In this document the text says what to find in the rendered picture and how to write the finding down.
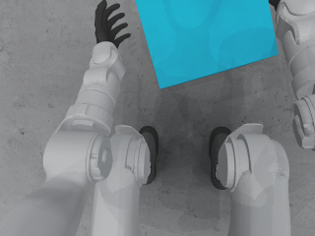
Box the right robot foot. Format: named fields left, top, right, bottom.
left=209, top=126, right=231, bottom=190

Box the robot right upper arm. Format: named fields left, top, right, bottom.
left=292, top=93, right=315, bottom=151

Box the left robot hand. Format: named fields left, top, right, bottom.
left=94, top=0, right=131, bottom=48

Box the robot left upper arm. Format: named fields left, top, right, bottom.
left=0, top=130, right=113, bottom=236

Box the right robot forearm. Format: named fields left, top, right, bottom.
left=275, top=0, right=315, bottom=100

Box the robot right thigh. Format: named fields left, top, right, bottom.
left=220, top=134, right=291, bottom=236

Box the carton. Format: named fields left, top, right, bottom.
left=135, top=0, right=279, bottom=89

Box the right robot hand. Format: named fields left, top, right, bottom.
left=268, top=0, right=281, bottom=10

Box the left robot forearm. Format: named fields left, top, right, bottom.
left=43, top=41, right=126, bottom=172

